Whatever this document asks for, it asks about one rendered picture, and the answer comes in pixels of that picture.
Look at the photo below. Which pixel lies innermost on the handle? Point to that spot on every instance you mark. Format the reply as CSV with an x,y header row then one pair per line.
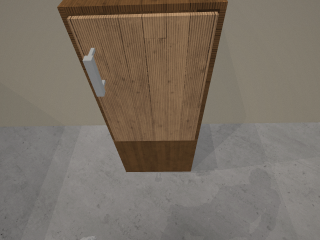
x,y
93,73

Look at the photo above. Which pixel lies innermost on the cupboard door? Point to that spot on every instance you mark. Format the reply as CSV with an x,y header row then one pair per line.
x,y
155,67

